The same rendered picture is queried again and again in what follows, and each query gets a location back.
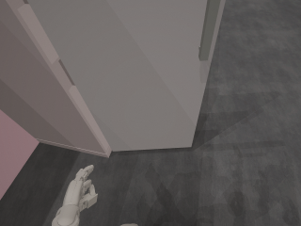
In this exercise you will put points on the robot left forearm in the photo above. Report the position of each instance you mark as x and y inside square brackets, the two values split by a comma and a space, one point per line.
[67, 215]

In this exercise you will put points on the robot left hand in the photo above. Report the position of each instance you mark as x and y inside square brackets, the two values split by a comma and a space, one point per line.
[75, 194]

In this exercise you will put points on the fridge door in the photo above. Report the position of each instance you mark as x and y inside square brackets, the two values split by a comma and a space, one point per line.
[135, 63]

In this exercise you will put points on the handle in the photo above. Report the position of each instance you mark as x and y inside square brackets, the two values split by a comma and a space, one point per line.
[210, 17]

